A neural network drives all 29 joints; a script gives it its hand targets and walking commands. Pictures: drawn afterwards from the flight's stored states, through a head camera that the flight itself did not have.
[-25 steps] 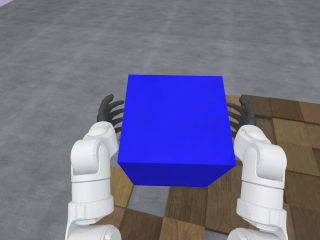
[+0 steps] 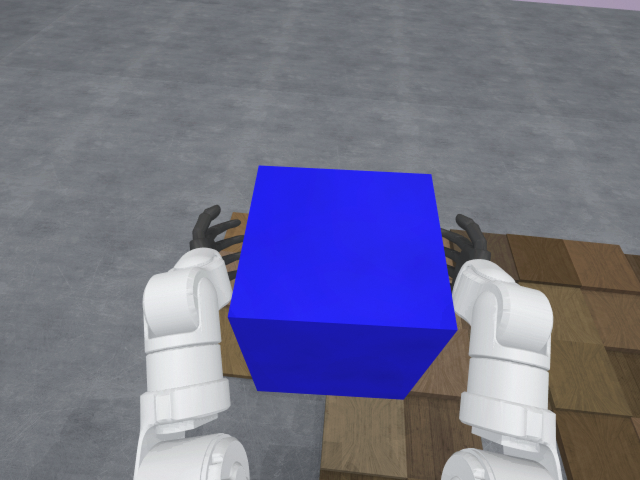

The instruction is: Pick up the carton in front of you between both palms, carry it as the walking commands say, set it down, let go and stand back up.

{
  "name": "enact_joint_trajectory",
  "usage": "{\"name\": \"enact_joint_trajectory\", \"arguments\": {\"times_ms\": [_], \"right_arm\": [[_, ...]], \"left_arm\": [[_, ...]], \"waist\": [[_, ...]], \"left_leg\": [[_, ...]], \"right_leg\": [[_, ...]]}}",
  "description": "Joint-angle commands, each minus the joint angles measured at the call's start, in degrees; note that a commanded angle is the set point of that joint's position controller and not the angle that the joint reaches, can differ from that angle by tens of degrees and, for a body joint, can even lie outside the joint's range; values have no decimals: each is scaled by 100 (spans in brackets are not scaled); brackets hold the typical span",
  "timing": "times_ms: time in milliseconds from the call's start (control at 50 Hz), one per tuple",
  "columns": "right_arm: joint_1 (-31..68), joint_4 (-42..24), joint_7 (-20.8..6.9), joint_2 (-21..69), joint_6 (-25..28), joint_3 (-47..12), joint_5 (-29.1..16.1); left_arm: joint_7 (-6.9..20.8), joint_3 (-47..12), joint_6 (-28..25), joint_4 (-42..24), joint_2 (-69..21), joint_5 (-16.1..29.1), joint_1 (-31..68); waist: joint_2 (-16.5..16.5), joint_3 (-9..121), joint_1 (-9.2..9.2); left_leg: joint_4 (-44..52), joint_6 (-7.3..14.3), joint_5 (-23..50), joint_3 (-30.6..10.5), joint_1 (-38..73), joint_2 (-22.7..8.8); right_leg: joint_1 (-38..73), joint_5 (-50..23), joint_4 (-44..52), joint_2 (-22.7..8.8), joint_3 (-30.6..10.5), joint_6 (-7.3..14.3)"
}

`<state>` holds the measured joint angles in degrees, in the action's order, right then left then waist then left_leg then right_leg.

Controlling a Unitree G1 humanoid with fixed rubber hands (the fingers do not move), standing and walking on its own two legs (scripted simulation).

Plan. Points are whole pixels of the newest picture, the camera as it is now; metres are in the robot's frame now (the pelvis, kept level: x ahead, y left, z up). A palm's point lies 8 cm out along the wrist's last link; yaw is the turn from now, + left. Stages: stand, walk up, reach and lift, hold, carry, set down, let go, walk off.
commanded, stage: carry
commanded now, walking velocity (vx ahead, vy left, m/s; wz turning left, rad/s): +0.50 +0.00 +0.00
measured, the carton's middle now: (336, 291) +0.35 -0.01 +0.04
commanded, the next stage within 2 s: none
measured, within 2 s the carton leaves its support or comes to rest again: neither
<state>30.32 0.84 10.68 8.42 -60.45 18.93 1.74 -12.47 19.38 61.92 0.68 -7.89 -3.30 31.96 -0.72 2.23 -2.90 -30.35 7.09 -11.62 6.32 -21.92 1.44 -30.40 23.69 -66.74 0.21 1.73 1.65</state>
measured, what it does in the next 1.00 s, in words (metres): walks ahead: right foot, then left foot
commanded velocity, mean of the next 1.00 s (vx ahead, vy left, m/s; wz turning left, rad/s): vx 0.50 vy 0.00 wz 0.00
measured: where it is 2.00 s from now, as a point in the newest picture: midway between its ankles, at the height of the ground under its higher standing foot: (294, 209)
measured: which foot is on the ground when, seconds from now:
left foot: down 0.00-0.28, up 0.30-0.60, down 0.62-1.00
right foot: up 0.00-0.24, down 0.26-0.66, up 0.68-1.00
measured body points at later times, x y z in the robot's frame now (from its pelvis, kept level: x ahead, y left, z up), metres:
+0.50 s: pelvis +0.35 +0.01 +0.00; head +0.39 +0.02 +0.45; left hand +0.67 +0.20 +0.07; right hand +0.71 -0.11 +0.07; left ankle +0.40 +0.14 -0.68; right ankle +0.35 -0.09 -0.72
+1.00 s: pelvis +0.67 +0.08 +0.02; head +0.69 +0.09 +0.47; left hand +1.03 +0.23 +0.15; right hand +1.01 -0.08 +0.16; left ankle +0.57 +0.18 -0.72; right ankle +0.80 -0.03 -0.68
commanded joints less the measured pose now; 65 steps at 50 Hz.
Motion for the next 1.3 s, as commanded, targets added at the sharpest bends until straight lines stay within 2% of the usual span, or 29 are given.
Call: {"name": "enact_joint_trajectory", "arguments": {"times_ms": [0,140,200,240,260,280,320,380,500,560,600,620,640,660,700,720,800,860,940,1000,1060,1080,1100,1120,1140,1160,1180,1220,1280], "right_arm": [[3899,-797,-130,4619,302,-3678,-1189],[3373,-1210,-104,4429,688,-4024,-1125],[3027,-1041,-38,4176,681,-4010,-993],[2649,-750,20,3966,629,-3894,-831],[2710,-703,14,3918,597,-3886,-834],[2453,-574,-8,3918,538,-3831,-887],[2624,-674,22,4100,551,-3716,-930],[2751,-726,2,4300,661,-3481,-685],[2712,-1096,57,3855,834,-3491,-632],[2509,-1088,108,3543,774,-3415,-591],[2651,-1181,128,3427,702,-3422,-708],[2631,-1103,175,3302,667,-3376,-728],[2596,-1083,265,3070,691,-3302,-672],[2339,-1031,314,3094,654,-3218,-688],[2658,-1567,299,3135,555,-3470,-993],[2845,-1818,271,3103,509,-3595,-1135],[3044,-2041,238,3116,347,-3716,-1305],[3028,-1993,163,3221,203,-3798,-1415],[2767,-1947,31,3472,-36,-3924,-1508],[2466,-1959,1,3554,-240,-4002,-1432],[2396,-2094,53,3545,-416,-4024,-1299],[2390,-2120,93,3486,-464,-3976,-1223],[2466,-2118,141,3398,-515,-3881,-1107],[2515,-1998,210,3273,-604,-3792,-1030],[2517,-1769,310,3047,-676,-3615,-993],[2354,-1740,345,3105,-681,-3521,-1009],[2674,-1930,378,3083,-654,-3492,-1023],[3040,-1963,350,3425,-534,-3463,-1107],[3141,-1583,285,3599,-308,-3358,-865]], "left_arm": [[95,-3437,-327,-330,-4610,719,3368],[165,-3793,-694,-864,-4394,802,3054],[145,-3716,-681,-735,-4077,742,2705],[118,-3583,-647,-418,-3876,579,2322],[75,-3483,-649,-236,-3730,484,2097],[-5,-3387,-655,-31,-3551,416,1917],[0,-3517,-701,-103,-3997,582,1695],[202,-4135,-873,-827,-4681,1206,2952],[251,-4435,-975,-1222,-4411,1503,3072],[184,-4377,-910,-1163,-4143,1453,2847],[119,-4272,-847,-1203,-3939,1416,2848],[89,-4215,-794,-1172,-3879,1392,2767],[75,-4163,-724,-1351,-3745,1416,2714],[50,-4207,-692,-1531,-3705,1579,2952],[-45,-4021,-640,-1608,-3680,1713,3130],[-72,-3893,-575,-1574,-3626,1668,3035],[-129,-3551,-382,-1483,-3322,1337,2798],[-151,-3401,-235,-1437,-3223,1054,2615],[-89,-3373,4,-1543,-3273,870,2280],[18,-3458,205,-1678,-3306,888,1915],[107,-3482,345,-1841,-3128,984,1724],[127,-3503,373,-1919,-3074,1047,1756],[139,-3473,404,-1878,-3030,1079,1730],[117,-3365,440,-1710,-2841,1102,1654],[55,-3242,462,-1580,-2572,1111,1677],[-28,-3389,424,-1877,-2463,1240,2211],[-27,-3556,398,-1891,-2828,1434,2321],[63,-3785,284,-2168,-3310,1631,2877],[190,-3999,57,-2039,-3691,1793,3482]], "waist": [[713,2546,50],[610,2206,-211],[514,1799,-217],[501,2288,214],[-313,3141,679],[-1683,3512,1063],[-571,3558,1073],[155,2915,691],[-640,2409,727],[-624,2097,788],[-656,2048,517],[-179,2524,347],[1331,3331,-71],[2259,3445,-130],[881,3204,-175],[601,3052,-194],[770,2912,-38],[768,2504,-98],[946,2087,-69],[774,1807,-46],[653,2061,572],[185,2286,875],[-721,2214,885],[-1396,1911,721],[-1466,1596,656],[-2085,2456,670],[-1574,2348,636],[-537,2193,538],[-251,2185,489]], "left_leg": [[952,498,1966,-1966,2731,-1600],[923,384,2638,-1188,3201,-1136],[819,91,2802,-686,2499,-849],[-763,-301,3835,-86,1477,-543],[-2563,-653,2707,-227,-175,-428],[-4622,-952,-1678,-435,-2576,474],[-5208,-709,-1947,-1422,-3194,-100],[-3887,-588,-1315,-1201,-2607,-574],[-1745,-626,457,-691,-1523,-674],[-494,-599,356,-14,-778,-190],[208,-539,849,260,376,-46],[-36,-339,608,230,1788,-100],[122,426,260,-2116,3207,-1284],[529,711,1142,-3530,3900,-1933],[59,714,2502,-3314,4091,-2068],[2,630,2926,-3072,3915,-2039],[382,487,2151,-2517,3584,-1902],[713,529,2455,-1816,3126,-1689],[682,178,3374,-882,2692,-1295],[533,-103,3147,-741,2862,-1231],[-625,-477,3756,-386,2228,-1132],[-1797,-676,2933,-137,1409,-878],[-2983,-871,-154,-65,117,-452],[-4128,-916,-2163,-214,-872,-11],[-4481,-830,-2256,-336,-1421,125],[-5015,-747,-2293,-445,-2413,134],[-5458,-619,-2023,-642,-2557,-170],[-5507,-439,-1677,-740,-2499,-389],[-5308,-400,-1266,-700,-2715,-568]], "right_leg": [[-1029,-358,661,-191,29,-98],[-1335,-2411,2599,-68,351,-7],[-42,-2935,3835,289,897,81],[2208,-3659,4184,369,989,445],[4434,-4800,3438,-971,-645,1275],[6079,-5749,3572,-2206,-2873,2309],[5622,-3753,3644,-2050,-2997,1933],[3919,-2150,4144,-1854,-2283,1342],[2531,-1948,4112,-1390,-855,1045],[2296,-1810,4080,-1183,-469,722],[1942,-1605,3510,-1143,-187,380],[1374,-2299,2499,-725,295,99],[211,-2003,510,-205,497,-311],[-971,525,-459,226,295,-360],[-1837,896,-1082,-49,-153,-119],[-1945,627,-875,-187,-219,-15],[-1940,98,-145,-364,-308,2],[-1637,-306,1241,-293,8,-28],[-795,-1870,2494,-154,387,63],[-403,-2726,3690,-246,213,187],[1747,-2879,4262,-38,645,322],[3003,-2648,4254,-63,709,294],[3866,-2987,3826,-695,-37,224],[4011,-4811,3359,-1427,-1295,268],[4002,-6571,3349,-1426,-1735,469],[4689,-3648,3984,-2151,-3029,1477],[4209,-2039,4294,-2033,-3365,1552],[3252,-1356,4445,-1930,-2960,1529],[2760,-1170,4443,-1792,-2294,1499]]}}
